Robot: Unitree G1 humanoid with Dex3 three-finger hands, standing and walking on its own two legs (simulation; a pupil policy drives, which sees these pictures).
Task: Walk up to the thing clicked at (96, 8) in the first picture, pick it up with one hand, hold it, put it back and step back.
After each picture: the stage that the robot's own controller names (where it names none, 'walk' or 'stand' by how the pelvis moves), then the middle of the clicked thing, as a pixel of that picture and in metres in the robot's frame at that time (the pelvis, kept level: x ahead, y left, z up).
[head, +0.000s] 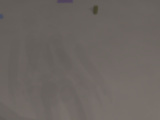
stand; (95, 9) +2.13 -0.26 -0.72
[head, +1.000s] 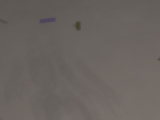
walk; (78, 25) +2.00 +0.12 -0.69
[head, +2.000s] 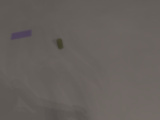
walk; (60, 43) +1.36 +0.34 -0.71
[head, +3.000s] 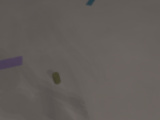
walk; (56, 78) +0.88 +0.28 -0.72
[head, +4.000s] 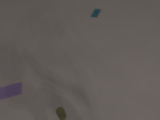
walk; (61, 113) +0.53 +0.25 -0.71
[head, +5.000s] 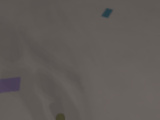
stand; out of the picture +0.43 +0.16 -0.69
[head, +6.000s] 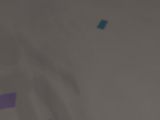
stand; out of the picture +0.36 +0.16 -0.72
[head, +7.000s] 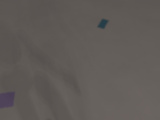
stand; out of the picture +0.35 +0.17 -0.71
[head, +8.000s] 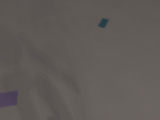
stand; out of the picture +0.38 +0.17 -0.72
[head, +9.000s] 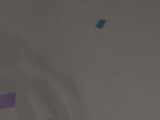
stand; out of the picture +0.37 +0.17 -0.73
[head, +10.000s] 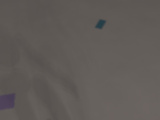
stand; out of the picture +0.37 +0.18 -0.73
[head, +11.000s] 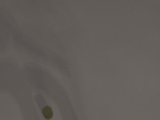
go down; (47, 113) +0.39 +0.18 -0.65
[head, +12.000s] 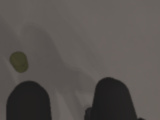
go down; (19, 62) +0.44 +0.22 -0.29
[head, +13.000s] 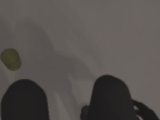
close in; (11, 60) +0.43 +0.23 -0.28
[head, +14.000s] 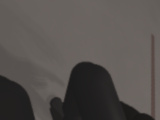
close; out of the picture +0.42 +0.26 -0.22
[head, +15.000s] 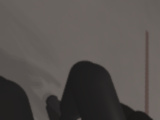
close; out of the picture +0.42 +0.27 -0.22
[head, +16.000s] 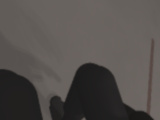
lift; out of the picture +0.37 +0.24 -0.23
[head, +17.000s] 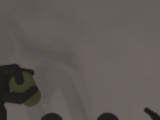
lift; (26, 90) +0.32 +0.18 -0.02
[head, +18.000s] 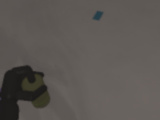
hold; (37, 92) +0.32 +0.16 +0.02
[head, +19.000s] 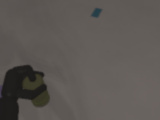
hold; (37, 91) +0.33 +0.16 -0.01
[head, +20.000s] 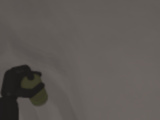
crouch; (35, 90) +0.35 +0.16 -0.06
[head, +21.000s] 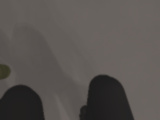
lower; out of the picture +0.42 +0.26 -0.28
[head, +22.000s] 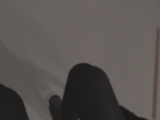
lower; out of the picture +0.41 +0.30 -0.24
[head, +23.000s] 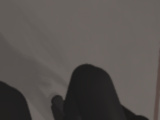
lower; out of the picture +0.40 +0.30 -0.24
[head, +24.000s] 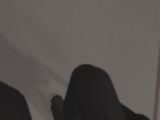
lower; out of the picture +0.40 +0.31 -0.24
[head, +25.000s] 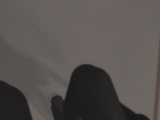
lower; out of the picture +0.40 +0.31 -0.24
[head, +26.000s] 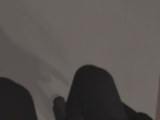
loosen; out of the picture +0.39 +0.30 -0.24
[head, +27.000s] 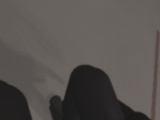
withdraw; out of the picture +0.39 +0.31 -0.24
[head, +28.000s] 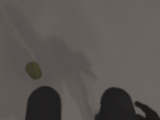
walk; (34, 71) +0.44 +0.24 -0.37
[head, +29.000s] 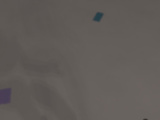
stand; out of the picture +0.36 +0.19 -0.66
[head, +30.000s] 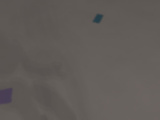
stand; out of the picture +0.39 +0.21 -0.66
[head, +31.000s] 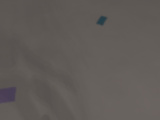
stand; out of the picture +0.38 +0.19 -0.69
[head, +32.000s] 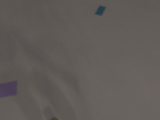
walk; out of the picture +0.40 +0.19 -0.71
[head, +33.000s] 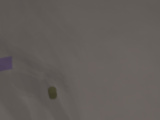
walk; (52, 93) +0.57 +0.17 -0.70
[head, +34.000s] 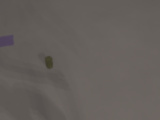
walk; (49, 62) +0.87 +0.27 -0.70
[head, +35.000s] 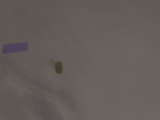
stand; (58, 67) +0.95 +0.20 -0.71
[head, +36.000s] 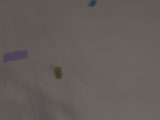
stand; (58, 73) +0.97 +0.22 -0.73
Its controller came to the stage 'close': yes
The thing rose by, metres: 0.70
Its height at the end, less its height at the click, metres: +0.00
